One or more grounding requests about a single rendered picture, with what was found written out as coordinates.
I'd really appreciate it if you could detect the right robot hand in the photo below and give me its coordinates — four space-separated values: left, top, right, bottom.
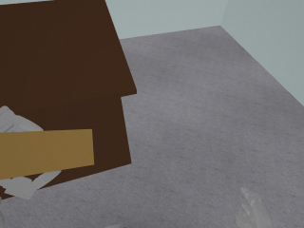
236 187 275 228

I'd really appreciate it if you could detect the sponge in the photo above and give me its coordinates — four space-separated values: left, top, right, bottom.
0 129 94 180

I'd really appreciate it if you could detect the table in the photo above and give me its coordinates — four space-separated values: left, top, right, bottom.
0 0 137 200

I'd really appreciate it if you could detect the left robot hand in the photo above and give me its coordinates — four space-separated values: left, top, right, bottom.
0 105 62 200

